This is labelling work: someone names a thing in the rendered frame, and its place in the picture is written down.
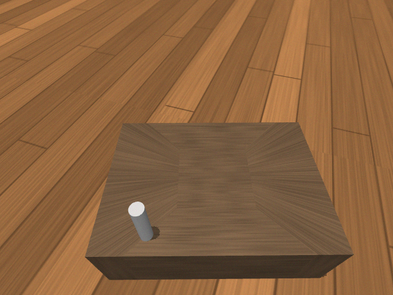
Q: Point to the can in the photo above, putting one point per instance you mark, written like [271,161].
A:
[141,221]

